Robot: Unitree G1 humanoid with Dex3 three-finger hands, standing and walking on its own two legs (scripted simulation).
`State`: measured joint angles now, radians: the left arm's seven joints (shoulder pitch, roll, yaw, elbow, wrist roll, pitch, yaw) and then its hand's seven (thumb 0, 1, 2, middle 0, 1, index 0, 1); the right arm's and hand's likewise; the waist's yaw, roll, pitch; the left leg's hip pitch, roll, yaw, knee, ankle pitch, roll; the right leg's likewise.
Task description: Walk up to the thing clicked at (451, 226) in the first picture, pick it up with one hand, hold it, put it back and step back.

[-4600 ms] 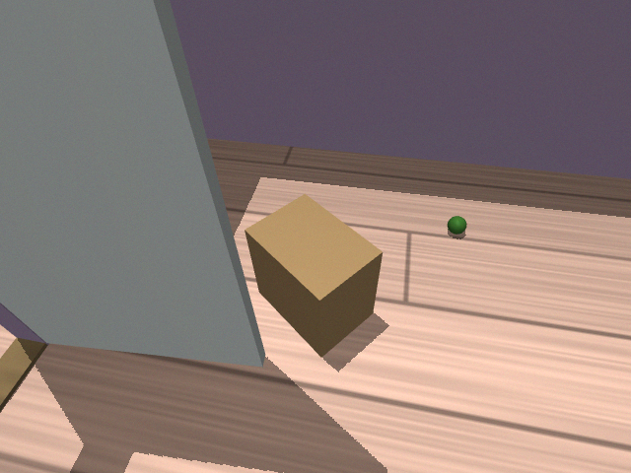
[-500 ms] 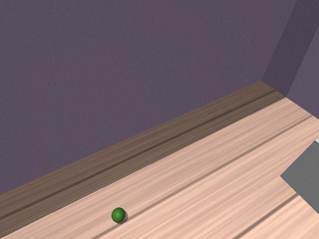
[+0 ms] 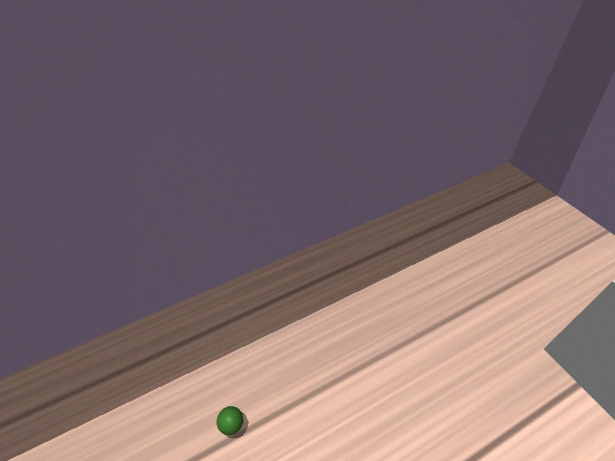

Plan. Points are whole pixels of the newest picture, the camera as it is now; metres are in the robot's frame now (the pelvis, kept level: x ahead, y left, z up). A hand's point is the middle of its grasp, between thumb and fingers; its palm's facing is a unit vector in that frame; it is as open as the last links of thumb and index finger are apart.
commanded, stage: walk up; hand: left
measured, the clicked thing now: (230, 420) +0.39 +0.28 -0.74
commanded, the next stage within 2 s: stand in 0.18 s
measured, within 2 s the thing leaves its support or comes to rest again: neither
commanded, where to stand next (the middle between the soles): +0.07 +0.01 m, yaw +1 degrees
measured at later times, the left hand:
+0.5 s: hand out of the picture +0.10 +0.25 -0.15, palm faces -0.02 -0.94 -0.34, open 7.4 cm
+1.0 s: hand out of the picture +0.11 +0.24 -0.15, palm faces -0.02 -0.94 -0.35, open 7.4 cm
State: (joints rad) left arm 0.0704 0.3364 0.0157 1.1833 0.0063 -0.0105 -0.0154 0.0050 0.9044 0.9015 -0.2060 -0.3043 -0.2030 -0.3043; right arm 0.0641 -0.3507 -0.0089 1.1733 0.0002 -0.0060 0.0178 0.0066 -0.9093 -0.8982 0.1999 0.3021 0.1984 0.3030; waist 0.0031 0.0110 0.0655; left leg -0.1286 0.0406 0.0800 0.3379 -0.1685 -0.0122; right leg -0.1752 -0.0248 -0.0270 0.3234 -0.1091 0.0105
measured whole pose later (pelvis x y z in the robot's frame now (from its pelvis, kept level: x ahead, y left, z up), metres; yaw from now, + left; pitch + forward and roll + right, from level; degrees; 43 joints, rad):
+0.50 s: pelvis +0.02 +0.00 +0.00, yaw +1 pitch -2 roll +0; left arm 0.08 0.34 0.00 1.15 0.01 -0.02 -0.01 0.00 0.90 0.90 -0.21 -0.30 -0.20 -0.30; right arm 0.09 -0.34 -0.01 1.16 -0.01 -0.01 0.01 0.01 -0.91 -0.90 0.20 0.30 0.20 0.30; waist -0.01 0.01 0.04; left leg -0.10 0.04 0.07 0.31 -0.17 -0.02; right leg -0.15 -0.03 -0.04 0.32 -0.14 0.01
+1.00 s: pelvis +0.03 -0.01 +0.00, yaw +1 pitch -2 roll +0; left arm 0.08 0.34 0.00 1.15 0.01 -0.02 -0.01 0.00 0.90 0.90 -0.21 -0.30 -0.20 -0.30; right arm 0.09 -0.35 -0.01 1.15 -0.01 -0.01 0.01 0.01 -0.91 -0.90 0.20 0.30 0.20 0.30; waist -0.01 0.01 0.04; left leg -0.08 0.06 0.06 0.30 -0.18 -0.04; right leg -0.13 -0.01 -0.05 0.31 -0.15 -0.01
